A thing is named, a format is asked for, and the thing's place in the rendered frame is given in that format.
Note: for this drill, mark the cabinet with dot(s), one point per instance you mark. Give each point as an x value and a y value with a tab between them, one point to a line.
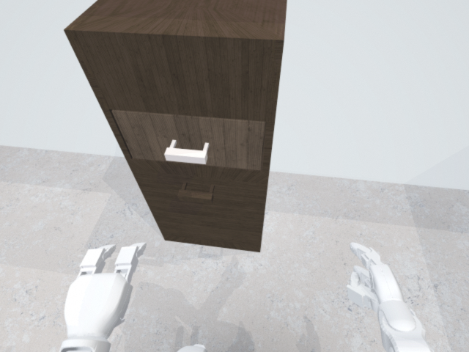
204	58

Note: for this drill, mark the robot right hand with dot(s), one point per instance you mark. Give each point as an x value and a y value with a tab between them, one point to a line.
380	283

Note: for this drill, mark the left robot forearm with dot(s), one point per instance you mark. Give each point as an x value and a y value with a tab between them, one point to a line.
85	344

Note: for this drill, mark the robot left hand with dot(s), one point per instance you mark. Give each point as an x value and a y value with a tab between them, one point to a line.
96	302

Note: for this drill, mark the right robot forearm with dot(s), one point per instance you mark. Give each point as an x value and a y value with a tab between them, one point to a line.
401	330

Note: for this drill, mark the drawer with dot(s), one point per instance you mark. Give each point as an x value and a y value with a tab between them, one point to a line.
232	143

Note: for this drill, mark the handle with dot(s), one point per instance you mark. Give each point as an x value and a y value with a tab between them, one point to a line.
187	156
195	196

